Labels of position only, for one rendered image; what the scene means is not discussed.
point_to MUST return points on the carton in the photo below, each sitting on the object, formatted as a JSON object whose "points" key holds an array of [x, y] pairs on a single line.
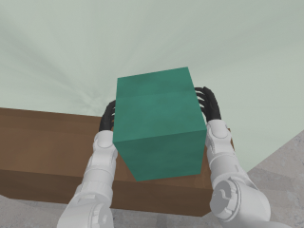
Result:
{"points": [[159, 129]]}

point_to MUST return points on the robot right upper arm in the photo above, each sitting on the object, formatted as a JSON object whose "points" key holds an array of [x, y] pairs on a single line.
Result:
{"points": [[237, 205]]}

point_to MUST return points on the robot left forearm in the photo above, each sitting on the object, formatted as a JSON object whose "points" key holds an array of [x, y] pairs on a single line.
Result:
{"points": [[99, 173]]}

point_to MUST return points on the robot right hand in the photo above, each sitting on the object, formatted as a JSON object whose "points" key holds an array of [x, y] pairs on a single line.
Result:
{"points": [[211, 107]]}

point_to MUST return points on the robot left hand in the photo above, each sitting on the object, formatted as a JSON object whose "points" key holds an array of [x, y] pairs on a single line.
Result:
{"points": [[106, 120]]}

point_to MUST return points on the pedestal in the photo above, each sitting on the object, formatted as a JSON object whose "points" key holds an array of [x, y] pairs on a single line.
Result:
{"points": [[44, 155]]}

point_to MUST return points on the robot right forearm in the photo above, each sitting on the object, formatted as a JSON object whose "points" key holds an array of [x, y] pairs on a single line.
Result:
{"points": [[221, 156]]}

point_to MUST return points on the robot left upper arm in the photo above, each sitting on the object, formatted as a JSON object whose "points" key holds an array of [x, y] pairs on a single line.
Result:
{"points": [[91, 215]]}

